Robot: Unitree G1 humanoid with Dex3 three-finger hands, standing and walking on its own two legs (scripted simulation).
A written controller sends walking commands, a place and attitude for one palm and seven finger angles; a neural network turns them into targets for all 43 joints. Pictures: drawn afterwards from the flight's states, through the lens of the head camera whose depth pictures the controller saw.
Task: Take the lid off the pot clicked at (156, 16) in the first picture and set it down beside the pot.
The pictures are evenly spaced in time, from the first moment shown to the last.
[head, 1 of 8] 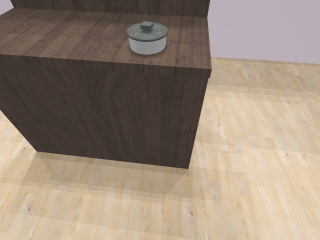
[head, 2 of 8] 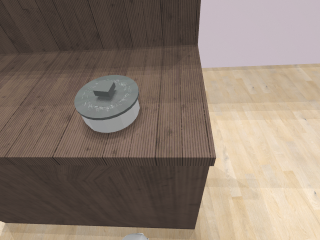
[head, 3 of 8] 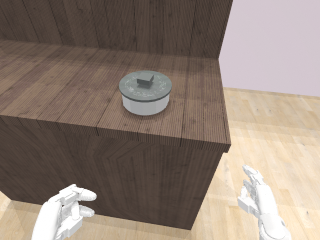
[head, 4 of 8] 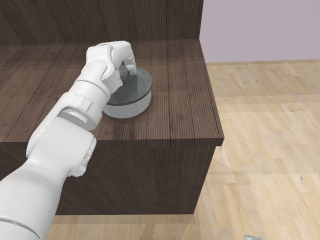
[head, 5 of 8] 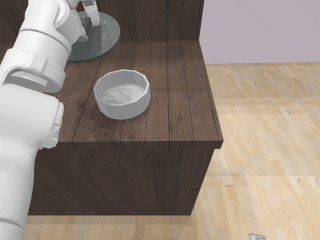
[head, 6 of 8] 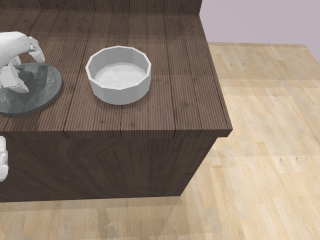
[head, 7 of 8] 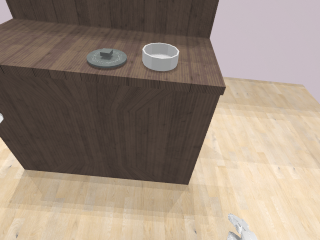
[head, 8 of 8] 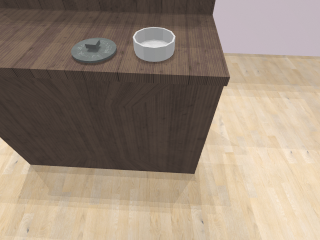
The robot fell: no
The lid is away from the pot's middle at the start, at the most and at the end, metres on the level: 0.00 0.25 0.23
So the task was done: yes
